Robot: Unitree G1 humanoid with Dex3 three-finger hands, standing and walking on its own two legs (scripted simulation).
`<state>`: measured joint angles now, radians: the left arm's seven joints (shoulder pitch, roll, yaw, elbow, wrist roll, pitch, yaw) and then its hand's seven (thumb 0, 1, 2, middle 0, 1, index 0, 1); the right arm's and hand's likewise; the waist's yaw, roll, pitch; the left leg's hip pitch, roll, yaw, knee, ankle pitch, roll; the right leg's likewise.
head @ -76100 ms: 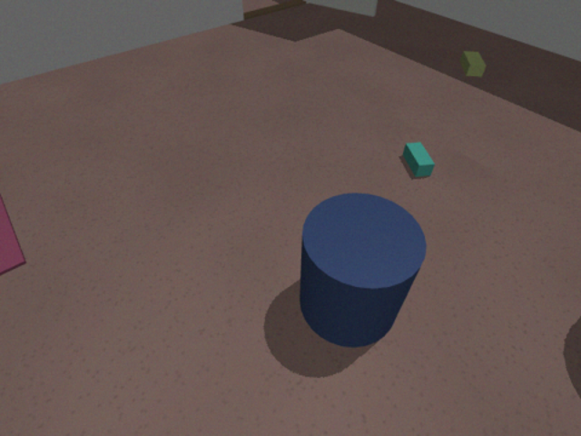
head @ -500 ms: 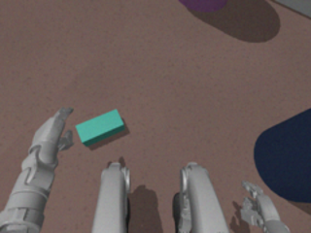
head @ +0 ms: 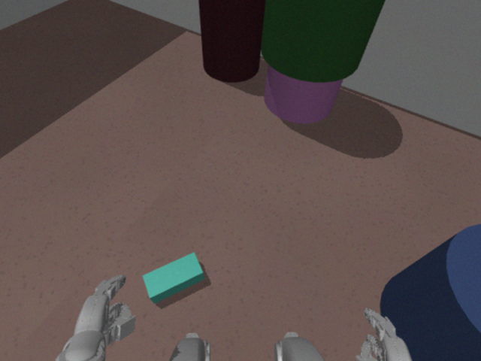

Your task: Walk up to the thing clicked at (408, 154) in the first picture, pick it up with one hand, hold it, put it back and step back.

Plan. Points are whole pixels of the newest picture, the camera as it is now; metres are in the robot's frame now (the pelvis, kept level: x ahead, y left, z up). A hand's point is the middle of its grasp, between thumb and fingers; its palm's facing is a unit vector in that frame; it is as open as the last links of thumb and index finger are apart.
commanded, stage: home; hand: left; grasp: from above
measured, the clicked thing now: (174, 277) +0.47 +0.22 -0.63
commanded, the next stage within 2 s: none
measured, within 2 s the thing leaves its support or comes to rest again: neither
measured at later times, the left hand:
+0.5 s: hand (116, 348) +0.18 +0.18 -0.01, palm faces +0.09 -0.98 -0.19, open 7.5 cm
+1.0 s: hand (117, 343) +0.18 +0.18 +0.00, palm faces +0.06 -0.98 -0.20, open 7.5 cm
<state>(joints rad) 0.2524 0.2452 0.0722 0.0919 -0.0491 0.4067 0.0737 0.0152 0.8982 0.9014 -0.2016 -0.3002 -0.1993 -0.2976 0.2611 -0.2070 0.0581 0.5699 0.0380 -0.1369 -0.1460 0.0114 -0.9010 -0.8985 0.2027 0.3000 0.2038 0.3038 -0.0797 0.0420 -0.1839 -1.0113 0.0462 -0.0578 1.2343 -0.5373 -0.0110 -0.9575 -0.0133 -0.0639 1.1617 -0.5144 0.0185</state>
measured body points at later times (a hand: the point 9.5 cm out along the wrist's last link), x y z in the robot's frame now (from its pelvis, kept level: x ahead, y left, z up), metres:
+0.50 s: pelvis +0.02 +0.00 +0.04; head +0.04 +0.01 +0.49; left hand +0.17 +0.23 +0.01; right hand +0.20 -0.24 -0.01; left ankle +0.03 +0.12 -0.64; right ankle +0.03 -0.14 -0.64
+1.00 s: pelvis +0.02 +0.00 +0.04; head +0.04 +0.01 +0.49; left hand +0.18 +0.23 +0.01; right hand +0.18 -0.24 -0.02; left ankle +0.03 +0.12 -0.64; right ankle +0.03 -0.14 -0.64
